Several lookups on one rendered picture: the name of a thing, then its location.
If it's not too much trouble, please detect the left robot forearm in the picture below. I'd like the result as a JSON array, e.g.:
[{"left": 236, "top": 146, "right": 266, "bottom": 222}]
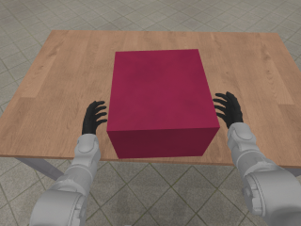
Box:
[{"left": 29, "top": 134, "right": 101, "bottom": 226}]

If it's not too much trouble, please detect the left robot upper arm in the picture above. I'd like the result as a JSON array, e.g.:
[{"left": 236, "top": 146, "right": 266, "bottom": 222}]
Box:
[{"left": 30, "top": 189, "right": 87, "bottom": 226}]

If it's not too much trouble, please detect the carton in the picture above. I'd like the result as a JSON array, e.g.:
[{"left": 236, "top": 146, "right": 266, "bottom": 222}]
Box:
[{"left": 106, "top": 49, "right": 220, "bottom": 159}]

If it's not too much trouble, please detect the table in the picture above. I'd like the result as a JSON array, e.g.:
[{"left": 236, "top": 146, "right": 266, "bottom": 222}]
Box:
[{"left": 0, "top": 29, "right": 301, "bottom": 195}]

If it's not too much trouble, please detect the right robot forearm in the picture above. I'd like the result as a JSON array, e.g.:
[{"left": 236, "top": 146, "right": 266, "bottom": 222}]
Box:
[{"left": 227, "top": 122, "right": 301, "bottom": 189}]

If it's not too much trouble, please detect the left robot hand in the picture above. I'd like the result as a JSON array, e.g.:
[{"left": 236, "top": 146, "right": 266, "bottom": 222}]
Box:
[{"left": 82, "top": 101, "right": 107, "bottom": 135}]

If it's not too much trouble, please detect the right robot hand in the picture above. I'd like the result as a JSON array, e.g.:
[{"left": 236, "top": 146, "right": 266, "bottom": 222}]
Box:
[{"left": 213, "top": 91, "right": 244, "bottom": 129}]

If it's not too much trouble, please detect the right robot upper arm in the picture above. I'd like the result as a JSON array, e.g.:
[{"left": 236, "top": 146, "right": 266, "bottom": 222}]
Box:
[{"left": 243, "top": 169, "right": 301, "bottom": 226}]

